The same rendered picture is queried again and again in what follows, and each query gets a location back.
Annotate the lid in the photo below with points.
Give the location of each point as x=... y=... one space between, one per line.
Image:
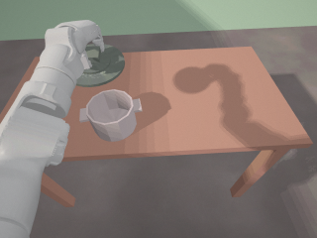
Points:
x=111 y=65

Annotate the table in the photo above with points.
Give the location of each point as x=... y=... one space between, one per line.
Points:
x=198 y=101

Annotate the pot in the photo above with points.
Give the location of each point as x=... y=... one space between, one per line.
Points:
x=111 y=114

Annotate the left robot hand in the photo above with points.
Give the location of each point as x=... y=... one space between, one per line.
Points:
x=92 y=32

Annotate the left robot upper arm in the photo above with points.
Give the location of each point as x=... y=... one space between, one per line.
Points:
x=34 y=140

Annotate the robot left forearm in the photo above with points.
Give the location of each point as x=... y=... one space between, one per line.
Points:
x=55 y=76

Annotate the knob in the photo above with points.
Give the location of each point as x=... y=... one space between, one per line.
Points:
x=93 y=53

